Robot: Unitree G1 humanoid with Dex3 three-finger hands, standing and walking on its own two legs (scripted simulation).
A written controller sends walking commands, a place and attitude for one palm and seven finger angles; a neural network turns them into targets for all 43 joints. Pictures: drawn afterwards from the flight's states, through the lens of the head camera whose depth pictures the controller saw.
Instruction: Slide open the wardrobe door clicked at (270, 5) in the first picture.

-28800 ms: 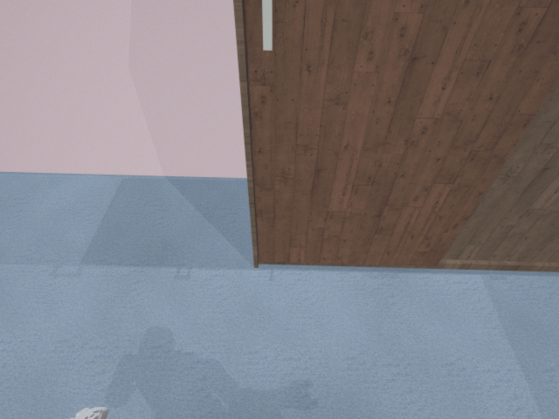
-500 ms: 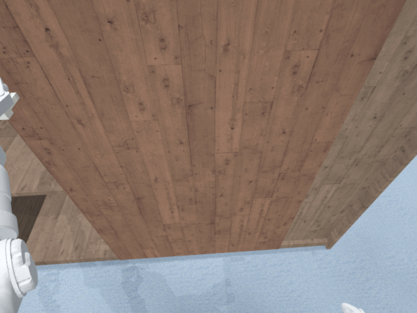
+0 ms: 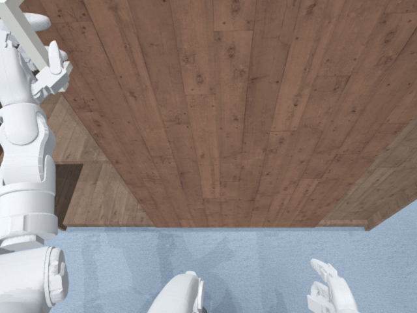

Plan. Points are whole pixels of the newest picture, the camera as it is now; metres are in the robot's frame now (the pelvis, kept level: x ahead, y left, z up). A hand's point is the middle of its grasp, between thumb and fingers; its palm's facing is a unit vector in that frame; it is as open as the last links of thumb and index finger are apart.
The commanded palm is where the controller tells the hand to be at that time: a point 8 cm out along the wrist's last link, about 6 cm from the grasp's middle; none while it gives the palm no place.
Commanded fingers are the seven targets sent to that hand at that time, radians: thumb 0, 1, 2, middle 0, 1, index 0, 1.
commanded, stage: stop walking and hold the door there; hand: left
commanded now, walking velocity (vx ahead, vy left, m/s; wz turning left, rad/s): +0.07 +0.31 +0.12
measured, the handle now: (41, 42) +0.45 +0.29 +0.26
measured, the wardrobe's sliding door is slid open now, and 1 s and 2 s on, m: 0.47 0.47 0.47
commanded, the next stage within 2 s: loosen the grip on the handle in 0.92 s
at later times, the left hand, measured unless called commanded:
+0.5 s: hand (58, 74) +0.41 +0.27 +0.23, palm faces +0.26 -0.95 -0.14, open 5.9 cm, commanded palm +0.38 +0.30 +0.21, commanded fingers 0.00 0.90 0.90 -0.45 -1.40 -0.45 -1.40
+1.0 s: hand (56, 75) +0.41 +0.27 +0.23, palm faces +0.18 -0.98 -0.11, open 5.9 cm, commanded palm +0.38 +0.31 +0.21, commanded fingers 0.00 0.90 0.90 -0.45 -1.40 -0.45 -1.40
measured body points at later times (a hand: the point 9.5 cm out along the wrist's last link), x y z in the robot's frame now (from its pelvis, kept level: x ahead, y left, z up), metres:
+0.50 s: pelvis +0.01 +0.08 +0.00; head +0.09 +0.07 +0.44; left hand +0.39 +0.32 +0.23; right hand +0.21 -0.08 -0.12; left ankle +0.05 +0.23 -0.71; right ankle +0.03 +0.01 -0.73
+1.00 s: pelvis +0.00 +0.11 +0.01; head +0.04 +0.10 +0.45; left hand +0.39 +0.32 +0.24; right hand +0.18 -0.12 -0.10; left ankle +0.02 +0.22 -0.73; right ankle +0.02 +0.00 -0.73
